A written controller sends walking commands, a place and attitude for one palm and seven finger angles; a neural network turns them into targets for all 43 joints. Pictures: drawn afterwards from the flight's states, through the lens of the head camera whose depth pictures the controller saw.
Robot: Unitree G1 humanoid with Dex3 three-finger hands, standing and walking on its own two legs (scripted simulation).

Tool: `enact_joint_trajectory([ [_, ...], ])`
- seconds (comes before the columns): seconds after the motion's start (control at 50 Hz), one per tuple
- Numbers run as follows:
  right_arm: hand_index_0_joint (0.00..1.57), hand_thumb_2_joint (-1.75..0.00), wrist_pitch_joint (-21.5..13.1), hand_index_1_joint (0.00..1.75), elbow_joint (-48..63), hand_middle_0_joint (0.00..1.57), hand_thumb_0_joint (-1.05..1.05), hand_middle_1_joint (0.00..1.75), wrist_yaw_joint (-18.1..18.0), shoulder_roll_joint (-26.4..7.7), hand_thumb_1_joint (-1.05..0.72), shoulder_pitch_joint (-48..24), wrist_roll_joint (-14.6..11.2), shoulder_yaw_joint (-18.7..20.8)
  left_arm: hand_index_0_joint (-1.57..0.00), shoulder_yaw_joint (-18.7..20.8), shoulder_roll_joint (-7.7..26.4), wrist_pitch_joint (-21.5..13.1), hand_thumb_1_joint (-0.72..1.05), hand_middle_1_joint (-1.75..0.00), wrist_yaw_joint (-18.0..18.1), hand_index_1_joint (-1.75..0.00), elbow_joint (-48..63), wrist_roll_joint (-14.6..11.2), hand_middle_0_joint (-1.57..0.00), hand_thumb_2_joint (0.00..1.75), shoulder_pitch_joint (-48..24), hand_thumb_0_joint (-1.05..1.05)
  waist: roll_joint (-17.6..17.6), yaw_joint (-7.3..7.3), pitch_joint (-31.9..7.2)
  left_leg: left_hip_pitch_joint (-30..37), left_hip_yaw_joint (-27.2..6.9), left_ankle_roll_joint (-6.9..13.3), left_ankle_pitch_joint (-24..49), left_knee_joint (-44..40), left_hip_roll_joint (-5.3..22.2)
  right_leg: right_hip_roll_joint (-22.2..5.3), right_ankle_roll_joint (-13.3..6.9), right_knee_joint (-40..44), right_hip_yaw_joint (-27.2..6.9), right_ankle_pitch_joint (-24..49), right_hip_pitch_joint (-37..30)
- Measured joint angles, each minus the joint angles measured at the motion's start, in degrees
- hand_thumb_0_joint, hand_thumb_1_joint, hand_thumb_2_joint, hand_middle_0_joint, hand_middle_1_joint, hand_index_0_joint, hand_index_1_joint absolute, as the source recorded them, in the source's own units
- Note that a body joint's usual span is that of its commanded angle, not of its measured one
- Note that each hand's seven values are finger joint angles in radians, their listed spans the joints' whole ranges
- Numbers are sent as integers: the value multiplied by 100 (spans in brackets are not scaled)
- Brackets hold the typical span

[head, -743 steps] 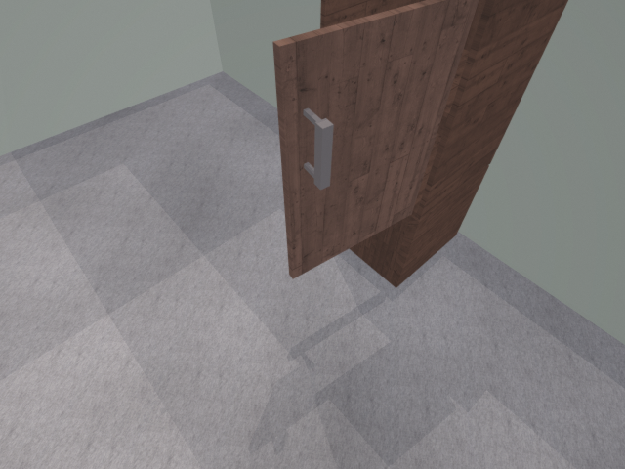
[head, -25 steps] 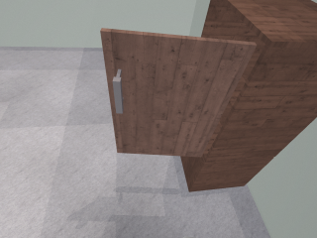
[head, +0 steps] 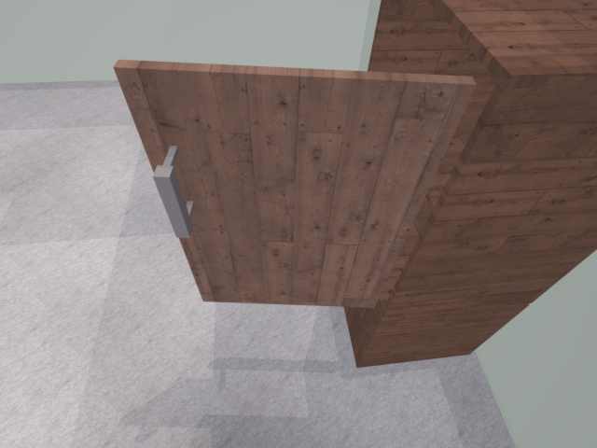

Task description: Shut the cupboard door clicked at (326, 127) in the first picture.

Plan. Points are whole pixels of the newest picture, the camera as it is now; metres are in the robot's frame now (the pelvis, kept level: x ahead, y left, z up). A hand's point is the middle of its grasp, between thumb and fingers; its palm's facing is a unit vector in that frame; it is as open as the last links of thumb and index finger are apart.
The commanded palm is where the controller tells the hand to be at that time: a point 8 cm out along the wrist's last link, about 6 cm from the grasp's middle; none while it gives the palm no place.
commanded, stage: come to a stop and stand still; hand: left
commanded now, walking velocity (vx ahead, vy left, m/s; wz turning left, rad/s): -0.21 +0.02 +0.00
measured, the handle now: (178, 193) +0.44 +0.20 +0.08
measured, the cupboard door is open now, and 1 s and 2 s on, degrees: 82 82 82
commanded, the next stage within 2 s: look again from close up in 1.06 s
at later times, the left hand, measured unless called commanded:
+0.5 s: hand out of the picture +0.03 +0.22 -0.17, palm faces +0.06 -0.97 -0.24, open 7.4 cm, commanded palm none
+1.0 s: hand out of the picture -0.05 +0.24 -0.17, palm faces +0.03 -0.98 -0.20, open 7.4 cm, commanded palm none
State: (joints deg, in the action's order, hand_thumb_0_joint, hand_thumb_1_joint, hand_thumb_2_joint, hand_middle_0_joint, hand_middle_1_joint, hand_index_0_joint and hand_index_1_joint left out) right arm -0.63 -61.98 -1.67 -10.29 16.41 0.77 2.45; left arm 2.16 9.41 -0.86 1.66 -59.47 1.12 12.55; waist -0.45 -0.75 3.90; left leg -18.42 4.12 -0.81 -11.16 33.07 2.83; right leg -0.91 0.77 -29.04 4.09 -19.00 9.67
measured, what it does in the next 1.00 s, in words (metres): shifts its weight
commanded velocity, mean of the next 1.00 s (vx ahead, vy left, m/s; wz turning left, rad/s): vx -0.03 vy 0.01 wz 0.00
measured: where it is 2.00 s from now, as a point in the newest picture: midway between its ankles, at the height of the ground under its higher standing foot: outside the picture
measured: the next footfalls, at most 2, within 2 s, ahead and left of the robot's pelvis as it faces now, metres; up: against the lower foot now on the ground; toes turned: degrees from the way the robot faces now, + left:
none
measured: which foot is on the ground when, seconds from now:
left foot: down 0.00-1.00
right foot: down 0.00-1.00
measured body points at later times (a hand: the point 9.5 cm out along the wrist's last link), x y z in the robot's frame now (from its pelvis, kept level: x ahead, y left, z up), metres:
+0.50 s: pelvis -0.02 +0.02 -0.01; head -0.01 +0.03 +0.44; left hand +0.03 +0.27 -0.15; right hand +0.10 -0.22 -0.14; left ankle +0.03 +0.10 -0.73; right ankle -0.02 -0.12 -0.73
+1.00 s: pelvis -0.03 +0.05 +0.00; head -0.03 +0.07 +0.45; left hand -0.05 +0.29 -0.16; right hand -0.01 -0.19 -0.14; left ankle +0.03 +0.10 -0.73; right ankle -0.02 -0.12 -0.73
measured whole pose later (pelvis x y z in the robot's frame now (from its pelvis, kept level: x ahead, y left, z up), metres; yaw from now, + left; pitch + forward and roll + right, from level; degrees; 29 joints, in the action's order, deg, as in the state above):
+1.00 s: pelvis -0.03 +0.05 +0.00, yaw +2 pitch -1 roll -1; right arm 0.3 -59.8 0.1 -10.8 16.7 0.5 0.2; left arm -1.1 11.6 0.2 1.5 -58.9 1.3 19.9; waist 1.1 0.2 1.2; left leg -17.5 4.3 6.0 -8.0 25.6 -3.9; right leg -2.3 0.0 -27.6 -4.0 -15.1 12.9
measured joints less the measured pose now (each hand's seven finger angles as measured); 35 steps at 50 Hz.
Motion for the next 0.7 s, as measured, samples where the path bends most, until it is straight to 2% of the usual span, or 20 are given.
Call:
enact_joint_trajectory([
  [0.04, 19, -90, 7, 29, 50, 19, 1, 30, -6, 43, -91, -234, -6, -15, -20, -27, 36, 117, 94, -30, 14, -29, -64, -8, -20, 90, 27, -1, 124, 51, 54, 148, 77, 153, -240, -29, -92, -100, 63, -180, -60, -171, -29],
  [0.1, 19, -90, 49, 29, 220, 19, 1, 30, -11, 105, -91, -557, -35, -37, -20, -56, 64, 222, 93, -30, 41, -29, -39, -8, -20, 90, 23, 0, 211, 132, 120, 250, 127, 227, -389, -173, -187, -195, 75, -222, -85, -182, -24],
  [0.2, 20, -90, 179, 29, 520, 20, 1, 30, 7, 71, -91, -1031, -26, 2, -20, -52, 93, 213, 92, -30, 43, -29, 180, 16, -20, 90, 31, 0, 107, 244, 208, 137, 111, 194, -292, -198, -183, -190, 25, -168, -64, -162, 60],
  [0.32, 20, -90, 266, 29, 759, 20, 1, 30, 56, -73, -90, -1216, -14, 57, -20, -55, 132, 188, 91, -30, 93, -29, 369, 82, -20, 90, 145, 0, 40, 294, 247, -39, 22, 49, -433, 190, -196, -215, 24, -441, -49, -230, 178],
  [0.38, 20, -90, 167, 29, 986, 20, 1, 30, 132, -95, -91, -1051, -5, 28, -20, -97, 175, 123, 91, -30, 135, -29, 533, 46, -20, 90, 362, 0, 159, 237, 151, 56, 93, 297, -474, 155, -305, -316, 70, -799, -156, -281, 301],
  [0.44, 20, -90, 111, 29, 1154, 20, 1, 30, 135, -134, -91, -788, 0, -28, -20, -145, 221, 171, 90, -30, 112, -30, 676, 10, -20, 90, 377, 0, 135, 171, 16, 4, 40, 422, -468, 281, -355, -282, -60, -1070, -229, -541, 418],
  [0.48, 20, -90, 133, 29, 1167, 20, 1, 30, 139, -140, -90, -672, 10, -82, -20, -161, 268, 164, 90, -30, 84, -29, 779, 16, -20, 90, 322, 0, 150, 194, -34, -71, 20, 452, -448, 351, -408, -224, -138, -833, -311, -475, 420],
  [0.54, 20, -90, 223, 29, 1086, 20, 1, 30, 172, -147, -90, -566, 10, -135, -20, -219, 256, 128, 91, -30, 38, -29, 797, 34, -20, 90, 291, 0, 42, 189, -108, -117, -38, 453, -385, 352, -417, -205, 15, -724, -308, -84, 424],
  [0.6, 20, -90, 231, 29, 1039, 20, 1, 30, 215, -83, -90, -421, 23, -187, -20, -275, 270, 151, 90, -30, -3, -29, 778, 37, -20, 90, 378, 0, 24, 132, -237, -120, 7, 477, -258, 177, -436, -213, 51, -599, -362, -49, 461],
  [0.7, 20, -90, 169, 29, 889, 20, 1, 30, 203, -26, -91, -111, 25, -214, -20, -281, 286, 193, 90, -30, -19, -29, 699, 30, -20, 90, 446, 0, 17, 31, -324, -130, 14, 564, -52, -113, -485, -145, -21, -353, -510, 37, 484],
])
